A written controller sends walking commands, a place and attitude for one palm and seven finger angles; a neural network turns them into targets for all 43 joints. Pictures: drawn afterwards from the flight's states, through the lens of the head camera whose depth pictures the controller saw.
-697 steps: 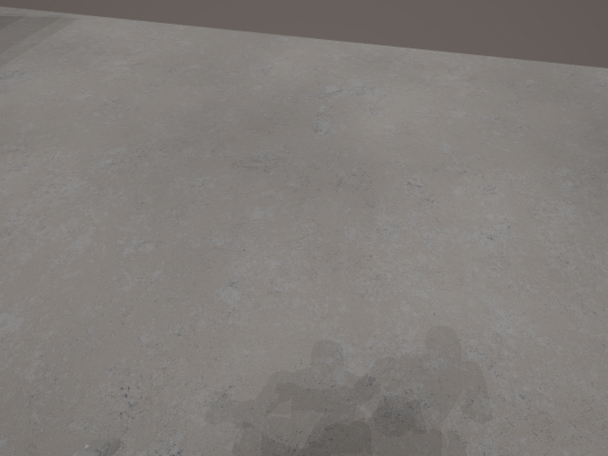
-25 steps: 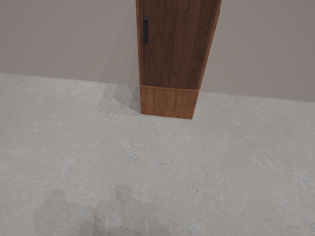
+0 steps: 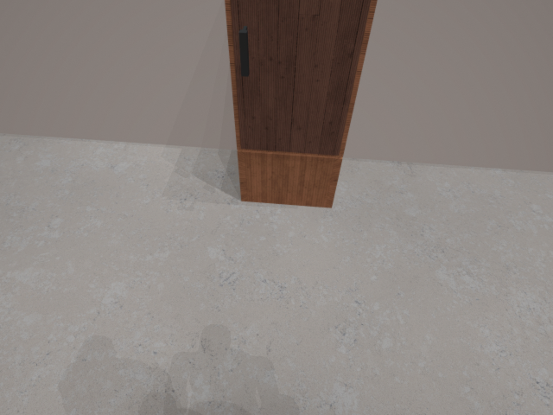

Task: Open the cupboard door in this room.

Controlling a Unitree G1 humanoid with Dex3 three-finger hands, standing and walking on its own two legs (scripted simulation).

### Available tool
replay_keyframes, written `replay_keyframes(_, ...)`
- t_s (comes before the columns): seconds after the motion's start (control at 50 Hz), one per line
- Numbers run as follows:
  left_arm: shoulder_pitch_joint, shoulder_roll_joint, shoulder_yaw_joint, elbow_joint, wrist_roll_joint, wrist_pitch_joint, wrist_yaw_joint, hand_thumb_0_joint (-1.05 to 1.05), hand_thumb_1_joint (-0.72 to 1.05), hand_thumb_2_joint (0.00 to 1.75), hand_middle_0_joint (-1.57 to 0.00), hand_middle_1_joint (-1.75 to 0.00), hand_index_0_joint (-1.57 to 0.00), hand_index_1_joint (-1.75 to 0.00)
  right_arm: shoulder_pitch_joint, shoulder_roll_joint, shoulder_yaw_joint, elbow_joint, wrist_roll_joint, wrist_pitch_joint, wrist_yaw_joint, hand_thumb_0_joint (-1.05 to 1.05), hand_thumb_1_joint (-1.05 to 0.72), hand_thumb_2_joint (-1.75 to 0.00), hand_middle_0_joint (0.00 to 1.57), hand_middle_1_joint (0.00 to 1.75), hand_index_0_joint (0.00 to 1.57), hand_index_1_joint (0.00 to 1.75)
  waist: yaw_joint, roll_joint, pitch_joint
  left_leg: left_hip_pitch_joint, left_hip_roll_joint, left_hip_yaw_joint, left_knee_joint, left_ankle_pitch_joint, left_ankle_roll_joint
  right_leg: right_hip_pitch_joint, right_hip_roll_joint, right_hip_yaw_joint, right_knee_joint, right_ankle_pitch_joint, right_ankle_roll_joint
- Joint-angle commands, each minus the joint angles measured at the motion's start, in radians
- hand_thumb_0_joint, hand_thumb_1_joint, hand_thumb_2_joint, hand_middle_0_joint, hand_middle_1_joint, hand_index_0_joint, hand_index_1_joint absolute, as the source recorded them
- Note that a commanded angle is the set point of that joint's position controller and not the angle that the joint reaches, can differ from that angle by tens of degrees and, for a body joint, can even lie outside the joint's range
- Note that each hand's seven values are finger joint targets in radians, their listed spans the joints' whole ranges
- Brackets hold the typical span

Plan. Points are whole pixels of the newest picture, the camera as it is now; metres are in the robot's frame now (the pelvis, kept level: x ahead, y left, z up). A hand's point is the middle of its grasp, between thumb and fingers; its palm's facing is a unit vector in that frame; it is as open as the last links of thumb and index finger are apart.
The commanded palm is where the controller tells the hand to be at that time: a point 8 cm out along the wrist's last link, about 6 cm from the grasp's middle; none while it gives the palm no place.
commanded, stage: look at it before walking up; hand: left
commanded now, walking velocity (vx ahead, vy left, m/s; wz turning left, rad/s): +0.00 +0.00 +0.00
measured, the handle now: (245, 51) +1.15 +0.17 +0.00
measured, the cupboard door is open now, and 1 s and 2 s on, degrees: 0 0 0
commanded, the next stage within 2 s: walk to a spot facing it in 0.20 s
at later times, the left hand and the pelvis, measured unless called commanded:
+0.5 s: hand out of the picture -0.03 +0.15 -0.18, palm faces +0.05 -0.98 -0.17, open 7.4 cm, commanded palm none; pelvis +0.01 -0.01 -0.01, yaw +0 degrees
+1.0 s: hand (194, 338) +0.29 +0.18 -0.18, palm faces -0.06 -0.98 -0.17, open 7.4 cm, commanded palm none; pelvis +0.18 +0.00 -0.01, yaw -3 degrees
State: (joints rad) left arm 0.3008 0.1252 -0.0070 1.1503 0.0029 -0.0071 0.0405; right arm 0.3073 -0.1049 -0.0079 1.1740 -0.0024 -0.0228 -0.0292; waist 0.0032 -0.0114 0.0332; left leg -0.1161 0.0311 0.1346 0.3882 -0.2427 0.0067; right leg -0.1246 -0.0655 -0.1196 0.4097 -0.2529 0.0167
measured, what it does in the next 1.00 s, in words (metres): walks ahead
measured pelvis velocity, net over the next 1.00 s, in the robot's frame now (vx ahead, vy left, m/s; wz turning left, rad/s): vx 0.18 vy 0.00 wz -0.06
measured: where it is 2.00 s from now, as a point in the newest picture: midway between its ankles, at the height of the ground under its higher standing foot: (288, 333)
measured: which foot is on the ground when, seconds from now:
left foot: down 0.00-1.00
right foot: down 0.00-0.66, up 0.68-1.00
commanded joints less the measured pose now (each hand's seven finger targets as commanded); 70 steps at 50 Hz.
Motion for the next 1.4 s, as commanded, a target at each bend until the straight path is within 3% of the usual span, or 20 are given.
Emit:
replay_keyframes(0.0, 0.085, 0.085, 0.015, -0.016, 0.006, -0.013, 0.008, 0.00, 0.90, 0.90, -0.20, -0.30, -0.20, -0.30, 0.075, -0.093, -0.013, -0.020, -0.003, -0.010, -0.007, 0.00, -0.90, -0.90, 0.20, 0.30, 0.20, 0.30, -0.002, 0.017, 0.060, -0.028, 0.104, -0.099, -0.074, 0.184, 0.014, -0.049, -0.076, 0.084, -0.074, 0.169, -0.022)
replay_keyframes(0.28, 0.078, 0.107, 0.017, -0.017, 0.008, -0.021, 0.005, 0.00, 0.90, 0.90, -0.20, -0.30, -0.20, -0.30, 0.049, -0.122, -0.020, -0.034, -0.003, -0.009, -0.006, 0.00, -0.90, -0.90, 0.20, 0.30, 0.20, 0.30, -0.005, 0.018, 0.053, -0.018, 0.105, -0.098, -0.072, 0.152, 0.014, -0.054, -0.076, 0.099, -0.090, 0.166, -0.031)
replay_keyframes(0.4, 0.104, 0.111, 0.038, -0.020, 0.018, -0.006, -0.016, 0.00, 0.90, 0.90, -0.20, -0.30, -0.20, -0.30, 0.067, -0.111, -0.033, -0.048, -0.017, 0.012, 0.007, 0.00, -0.90, -0.90, 0.20, 0.30, 0.20, 0.30, 0.001, 0.003, 0.132, -0.121, 0.086, -0.083, -0.039, -0.289, 0.017, -0.160, -0.067, 0.117, -0.088, -0.318, -0.048)
replay_keyframes(0.52, 0.223, 0.172, 0.079, -0.012, 0.018, -0.029, -0.014, 0.00, 0.90, 0.90, -0.20, -0.30, -0.20, -0.30, -0.029, -0.091, -0.038, -0.139, -0.020, -0.001, 0.027, 0.00, -0.90, -0.90, 0.20, 0.30, 0.20, 0.30, 0.056, -0.164, 0.165, -0.427, 0.054, -0.016, 0.381, -0.241, 0.009, -0.008, -0.285, 0.416, -0.260, -0.439, -0.193)
replay_keyframes(0.6, 0.101, 0.164, 0.079, -0.042, 0.023, -0.040, -0.017, 0.00, 0.90, 0.90, -0.20, -0.30, -0.20, -0.30, 0.073, -0.071, -0.036, -0.124, -0.009, -0.027, 0.035, 0.00, -0.90, -0.90, 0.20, 0.30, 0.20, 0.30, -0.041, -0.043, 0.083, -0.140, 0.063, -0.023, 0.135, -0.158, 0.011, -0.151, -0.221, 0.207, -0.074, -0.225, -0.148)
replay_keyframes(0.62, 0.062, 0.136, 0.075, -0.063, 0.014, -0.037, -0.026, 0.00, 0.90, 0.90, -0.20, -0.30, -0.20, -0.30, 0.186, -0.100, -0.043, -0.083, -0.013, -0.033, 0.027, 0.00, -0.90, -0.90, 0.20, 0.30, 0.20, 0.30, -0.085, 0.074, 0.060, 0.051, 0.070, -0.080, 0.029, -0.158, 0.024, -0.299, -0.110, 0.106, 0.082, -0.222, -0.099)
replay_keyframes(0.64, 0.018, 0.074, 0.063, -0.095, 0.009, -0.039, -0.039, 0.00, 0.90, 0.90, -0.20, -0.30, -0.20, -0.30, 0.330, -0.189, -0.070, -0.037, -0.026, -0.039, 0.015, 0.00, -0.90, -0.90, 0.20, 0.30, 0.20, 0.30, -0.139, 0.327, 0.042, 0.190, 0.255, -0.373, -0.123, -0.311, 0.090, -0.484, 0.015, -0.032, 0.397, -0.192, -0.036)
replay_keyframes(0.66, -0.077, 0.074, 0.056, -0.146, 0.019, -0.038, -0.035, 0.00, 0.90, 0.90, -0.20, -0.30, -0.20, -0.30, 0.406, -0.222, -0.076, -0.011, -0.032, -0.037, 0.009, 0.00, -0.90, -0.90, 0.20, 0.30, 0.20, 0.30, -0.160, 0.355, 0.102, 0.185, 0.386, -0.561, -0.240, -0.308, 0.142, -0.616, 0.045, -0.004, 0.603, -0.301, -0.036)
replay_keyframes(0.68, -0.106, 0.081, 0.061, -0.153, 0.022, -0.035, -0.035, 0.00, 0.90, 0.90, -0.20, -0.30, -0.20, -0.30, 0.365, -0.202, -0.066, -0.016, -0.030, -0.033, 0.003, 0.00, -0.90, -0.90, 0.20, 0.30, 0.20, 0.30, -0.134, 0.253, 0.145, 0.129, 0.426, -0.561, -0.243, -0.287, 0.173, -0.652, -0.012, 0.067, 0.715, -0.261, -0.051)
replay_keyframes(0.74, -0.078, 0.069, 0.063, -0.128, 0.028, -0.031, -0.054, 0.00, 0.90, 0.90, -0.20, -0.30, -0.20, -0.30, 0.225, -0.135, -0.046, -0.058, -0.025, -0.055, -0.001, 0.00, -0.90, -0.90, 0.20, 0.30, 0.20, 0.30, -0.052, 0.066, 0.162, 0.050, 0.364, -0.374, -0.245, -0.120, 0.166, -0.631, -0.075, 0.096, 0.763, -0.099, -0.032)
replay_keyframes(0.82, -0.094, 0.050, 0.063, -0.142, 0.025, -0.013, -0.062, 0.00, 0.90, 0.90, -0.20, -0.30, -0.20, -0.30, 0.232, -0.122, -0.040, -0.042, -0.015, -0.073, -0.007, 0.00, -0.90, -0.90, 0.20, 0.30, 0.20, 0.30, -0.025, 0.096, 0.105, 0.137, 0.273, -0.132, -0.208, 0.266, 0.132, -0.656, -0.064, 0.054, 0.752, 0.014, -0.004)
replay_keyframes(0.94, -0.248, 0.041, 0.054, -0.215, 0.012, -0.020, -0.069, 0.00, 0.90, 0.90, -0.20, -0.30, -0.20, -0.30, 0.222, -0.132, -0.048, -0.024, -0.021, -0.067, -0.007, 0.00, -0.90, -0.90, 0.20, 0.30, 0.20, 0.30, -0.035, 0.144, 0.137, 0.093, 0.238, 0.012, -0.186, 0.507, 0.099, -0.452, -0.009, -0.033, 0.324, 0.102, -0.032)
replay_keyframes(1.0, -0.088, 0.082, 0.065, -0.175, 0.019, -0.032, -0.062, 0.00, 0.90, 0.90, -0.20, -0.30, -0.20, -0.30, 0.177, -0.181, -0.065, -0.026, -0.014, -0.059, -0.007, 0.00, -0.90, -0.90, 0.20, 0.30, 0.20, 0.30, 0.046, 0.148, 0.040, 0.150, 0.244, 0.038, 0.012, 0.792, 0.083, -0.235, 0.050, -0.051, 0.225, 0.127, -0.070)
replay_keyframes(1.04, 0.156, 0.157, 0.084, -0.092, 0.029, -0.051, -0.047, 0.00, 0.90, 0.90, -0.20, -0.30, -0.20, -0.30, 0.155, -0.184, -0.068, -0.034, -0.007, -0.053, 0.002, 0.00, -0.90, -0.90, 0.20, 0.30, 0.20, 0.30, 0.150, 0.090, -0.091, 0.010, 0.185, 0.051, 0.367, 0.681, 0.032, 0.133, 0.037, -0.030, 0.113, 0.273, -0.082)
replay_keyframes(1.06, 0.244, 0.267, 0.111, -0.065, 0.034, -0.061, -0.032, 0.00, 0.90, 0.90, -0.20, -0.30, -0.20, -0.30, 0.207, -0.111, -0.058, -0.046, 0.007, -0.053, 0.013, 0.00, -0.90, -0.90, 0.20, 0.30, 0.20, 0.30, 0.160, -0.117, -0.201, -0.238, 0.079, 0.053, 0.679, 0.137, 0.003, 0.366, -0.214, 0.250, 0.131, 0.515, -0.164)
replay_keyframes(1.08, 0.262, 0.327, 0.117, -0.057, 0.014, -0.059, -0.029, 0.00, 0.90, 0.90, -0.20, -0.30, -0.20, -0.30, 0.213, -0.083, -0.050, -0.074, 0.013, -0.046, 0.006, 0.00, -0.90, -0.90, 0.20, 0.30, 0.20, 0.30, 0.119, -0.176, -0.237, -0.370, -0.018, -0.040, 0.980, -0.364, -0.007, 0.369, -0.408, 0.523, 0.043, 0.743, -0.273)
replay_keyframes(1.1, 0.172, 0.322, 0.118, -0.085, 0.005, -0.061, -0.029, 0.00, 0.90, 0.90, -0.20, -0.30, -0.20, -0.30, 0.173, -0.080, -0.049, -0.085, 0.014, -0.034, 0.007, 0.00, -0.90, -0.90, 0.20, 0.30, 0.20, 0.30, 0.109, -0.179, -0.237, -0.373, 0.032, -0.153, 1.054, -0.320, 0.003, 0.242, -0.418, 0.550, -0.038, 0.478, -0.282)
replay_keyframes(1.14, -0.009, 0.225, 0.096, -0.130, 0.007, -0.055, -0.022, 0.00, 0.90, 0.90, -0.20, -0.30, -0.20, -0.30, 0.071, -0.094, -0.056, -0.108, -0.007, -0.022, 0.016, 0.00, -0.90, -0.90, 0.20, 0.30, 0.20, 0.30, 0.050, -0.018, -0.040, -0.427, 0.110, -0.172, 1.017, -0.179, 0.007, -0.016, -0.354, 0.439, -0.123, 0.084, -0.231)
replay_keyframes(1.22, -0.083, 0.162, 0.073, -0.131, 0.020, -0.068, -0.023, 0.00, 0.90, 0.90, -0.20, -0.30, -0.20, -0.30, 0.112, -0.066, -0.044, -0.093, -0.023, 0.008, 0.026, 0.00, -0.90, -0.90, 0.20, 0.30, 0.20, 0.30, -0.033, -0.080, -0.048, -0.318, 0.123, -0.109, 0.755, -0.103, -0.033, -0.190, -0.238, 0.186, -0.158, 0.139, -0.160)
replay_keyframes(1.38, -0.012, 0.208, 0.081, -0.095, 0.023, -0.067, -0.037, 0.00, 0.90, 0.90, -0.20, -0.30, -0.20, -0.30, -0.103, -0.098, -0.044, -0.186, -0.017, -0.011, 0.054, 0.00, -0.90, -0.90, 0.20, 0.30, 0.20, 0.30, 0.016, -0.091, 0.020, -0.283, 0.091, -0.036, 0.318, -0.038, -0.042, -0.100, -0.240, 0.164, -0.177, 0.046, -0.169)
